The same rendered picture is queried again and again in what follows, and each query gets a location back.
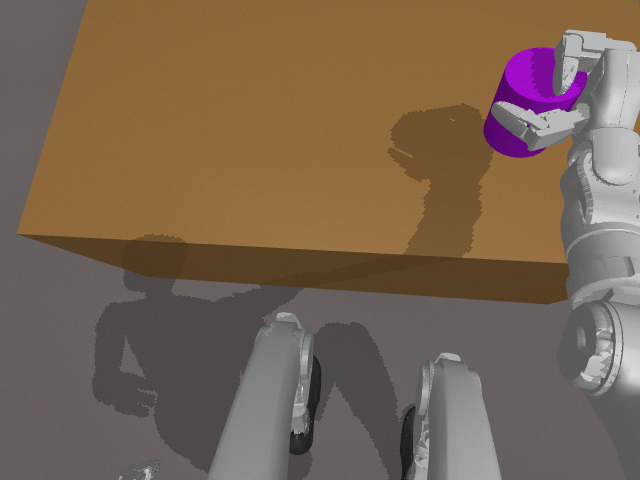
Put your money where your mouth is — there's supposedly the right robot arm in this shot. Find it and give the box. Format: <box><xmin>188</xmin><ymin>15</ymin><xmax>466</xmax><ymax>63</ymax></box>
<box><xmin>556</xmin><ymin>127</ymin><xmax>640</xmax><ymax>480</ymax></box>

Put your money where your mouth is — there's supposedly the right robot hand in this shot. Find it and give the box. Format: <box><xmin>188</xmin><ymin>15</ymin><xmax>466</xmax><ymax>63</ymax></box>
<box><xmin>491</xmin><ymin>29</ymin><xmax>640</xmax><ymax>151</ymax></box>

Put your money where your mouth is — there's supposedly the can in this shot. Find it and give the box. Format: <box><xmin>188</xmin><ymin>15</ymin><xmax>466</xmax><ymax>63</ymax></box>
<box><xmin>483</xmin><ymin>47</ymin><xmax>587</xmax><ymax>158</ymax></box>

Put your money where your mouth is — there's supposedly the left robot foot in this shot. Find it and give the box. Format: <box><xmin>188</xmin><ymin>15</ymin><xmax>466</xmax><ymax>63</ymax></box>
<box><xmin>289</xmin><ymin>356</ymin><xmax>321</xmax><ymax>455</ymax></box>

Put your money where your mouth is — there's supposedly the right robot foot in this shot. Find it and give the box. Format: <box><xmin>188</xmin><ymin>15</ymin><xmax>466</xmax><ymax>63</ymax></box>
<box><xmin>400</xmin><ymin>406</ymin><xmax>416</xmax><ymax>480</ymax></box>

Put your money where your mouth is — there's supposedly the left robot hand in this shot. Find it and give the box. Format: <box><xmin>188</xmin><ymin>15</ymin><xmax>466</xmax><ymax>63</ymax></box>
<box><xmin>119</xmin><ymin>458</ymin><xmax>161</xmax><ymax>480</ymax></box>

